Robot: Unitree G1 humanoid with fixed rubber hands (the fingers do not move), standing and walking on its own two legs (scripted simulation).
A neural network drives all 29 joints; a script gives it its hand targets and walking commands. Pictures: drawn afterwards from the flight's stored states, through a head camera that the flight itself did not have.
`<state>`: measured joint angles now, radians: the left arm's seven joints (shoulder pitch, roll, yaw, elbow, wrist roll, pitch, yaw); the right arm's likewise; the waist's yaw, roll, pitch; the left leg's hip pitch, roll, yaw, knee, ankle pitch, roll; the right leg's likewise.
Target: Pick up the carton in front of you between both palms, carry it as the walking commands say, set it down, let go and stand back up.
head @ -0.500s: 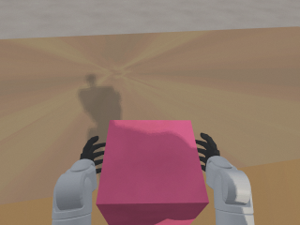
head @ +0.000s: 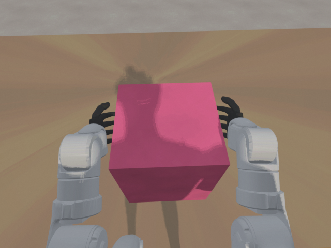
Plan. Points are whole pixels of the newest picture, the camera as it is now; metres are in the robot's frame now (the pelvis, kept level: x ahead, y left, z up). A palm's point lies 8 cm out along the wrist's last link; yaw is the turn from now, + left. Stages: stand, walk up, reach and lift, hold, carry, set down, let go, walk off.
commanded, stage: carry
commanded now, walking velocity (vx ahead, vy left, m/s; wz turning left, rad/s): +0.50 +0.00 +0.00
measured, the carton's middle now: (166, 147) +0.35 +0.01 +0.02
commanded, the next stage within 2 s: none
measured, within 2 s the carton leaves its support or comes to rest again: neither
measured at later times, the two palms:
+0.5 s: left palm (124, 55) +0.71 +0.17 +0.04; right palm (210, 58) +0.68 -0.13 +0.05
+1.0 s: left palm (134, 20) +1.02 +0.17 +0.01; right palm (199, 17) +1.04 -0.13 +0.01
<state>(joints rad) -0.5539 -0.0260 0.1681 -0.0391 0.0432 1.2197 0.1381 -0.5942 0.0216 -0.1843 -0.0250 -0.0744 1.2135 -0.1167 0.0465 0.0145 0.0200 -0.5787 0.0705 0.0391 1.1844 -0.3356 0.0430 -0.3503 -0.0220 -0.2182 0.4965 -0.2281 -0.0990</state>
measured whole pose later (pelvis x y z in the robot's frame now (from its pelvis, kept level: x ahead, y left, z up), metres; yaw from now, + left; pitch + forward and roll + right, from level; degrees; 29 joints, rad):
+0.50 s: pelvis +0.33 +0.05 -0.03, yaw -3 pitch +6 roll -2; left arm -0.62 -0.03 0.20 0.02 0.06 1.20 0.14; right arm -0.61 0.03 -0.23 0.03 -0.05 1.15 -0.13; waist -0.04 0.02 0.09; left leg -0.36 -0.02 0.16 0.55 -0.14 0.13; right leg -0.59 -0.03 -0.02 1.12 -0.38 -0.05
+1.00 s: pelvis +0.67 +0.00 -0.08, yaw +0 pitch +5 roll +2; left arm -0.62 -0.01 0.20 0.07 0.04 1.20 0.14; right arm -0.65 0.03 -0.22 0.08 -0.08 1.19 -0.13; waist 0.06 -0.02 0.03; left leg -0.62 0.03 -0.01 1.04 -0.33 0.03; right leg -0.32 0.06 -0.14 0.56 -0.18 -0.16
